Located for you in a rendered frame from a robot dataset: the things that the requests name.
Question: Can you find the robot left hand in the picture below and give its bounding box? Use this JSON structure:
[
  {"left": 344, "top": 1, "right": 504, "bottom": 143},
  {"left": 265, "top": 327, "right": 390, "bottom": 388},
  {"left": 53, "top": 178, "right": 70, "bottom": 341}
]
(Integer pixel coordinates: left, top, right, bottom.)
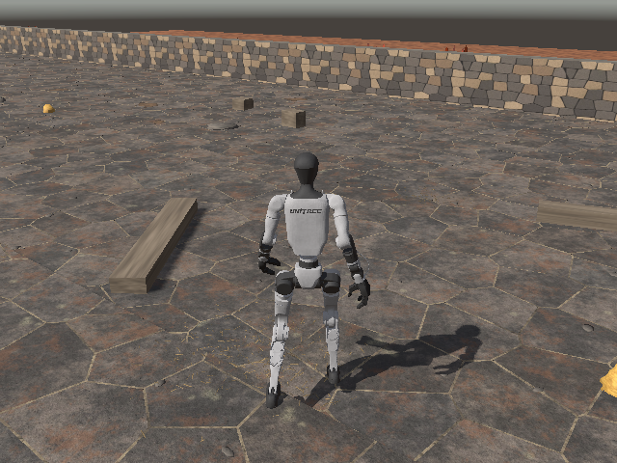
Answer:
[{"left": 258, "top": 257, "right": 281, "bottom": 275}]

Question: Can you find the robot right forearm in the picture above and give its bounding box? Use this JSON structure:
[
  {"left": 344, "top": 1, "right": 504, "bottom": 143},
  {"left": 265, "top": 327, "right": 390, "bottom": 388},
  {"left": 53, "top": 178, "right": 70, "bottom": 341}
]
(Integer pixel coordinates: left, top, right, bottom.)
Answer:
[{"left": 342, "top": 234, "right": 365, "bottom": 284}]

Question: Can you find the robot right thigh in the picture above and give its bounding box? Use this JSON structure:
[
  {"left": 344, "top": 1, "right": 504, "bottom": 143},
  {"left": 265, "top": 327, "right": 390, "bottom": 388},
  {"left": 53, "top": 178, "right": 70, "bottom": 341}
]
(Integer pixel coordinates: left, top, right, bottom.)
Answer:
[{"left": 321, "top": 269, "right": 341, "bottom": 328}]

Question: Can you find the robot left forearm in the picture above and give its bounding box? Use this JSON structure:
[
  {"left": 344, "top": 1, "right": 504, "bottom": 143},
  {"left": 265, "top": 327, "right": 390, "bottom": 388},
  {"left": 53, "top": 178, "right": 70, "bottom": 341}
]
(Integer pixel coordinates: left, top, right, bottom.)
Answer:
[{"left": 258, "top": 231, "right": 273, "bottom": 262}]

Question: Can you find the left robot upper arm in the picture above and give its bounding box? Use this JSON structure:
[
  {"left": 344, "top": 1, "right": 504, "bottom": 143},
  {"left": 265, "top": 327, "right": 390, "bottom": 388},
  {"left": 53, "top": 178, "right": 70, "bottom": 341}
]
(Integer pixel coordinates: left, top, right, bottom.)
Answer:
[{"left": 262, "top": 194, "right": 287, "bottom": 246}]

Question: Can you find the robot right hand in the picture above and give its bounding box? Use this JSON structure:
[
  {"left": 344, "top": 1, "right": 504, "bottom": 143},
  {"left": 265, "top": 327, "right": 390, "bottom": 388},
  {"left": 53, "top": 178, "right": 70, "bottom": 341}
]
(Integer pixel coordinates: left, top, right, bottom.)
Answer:
[{"left": 348, "top": 279, "right": 370, "bottom": 309}]

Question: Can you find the humanoid robot head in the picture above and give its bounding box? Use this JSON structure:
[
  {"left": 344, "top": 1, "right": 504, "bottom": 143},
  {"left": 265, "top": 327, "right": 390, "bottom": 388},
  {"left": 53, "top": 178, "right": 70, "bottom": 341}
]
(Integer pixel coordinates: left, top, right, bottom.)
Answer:
[{"left": 290, "top": 152, "right": 323, "bottom": 199}]

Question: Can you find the right robot upper arm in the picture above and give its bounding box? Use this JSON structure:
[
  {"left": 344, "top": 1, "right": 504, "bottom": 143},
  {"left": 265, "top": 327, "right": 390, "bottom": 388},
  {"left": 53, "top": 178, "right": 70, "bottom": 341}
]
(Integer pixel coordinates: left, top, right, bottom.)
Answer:
[{"left": 327, "top": 194, "right": 351, "bottom": 250}]

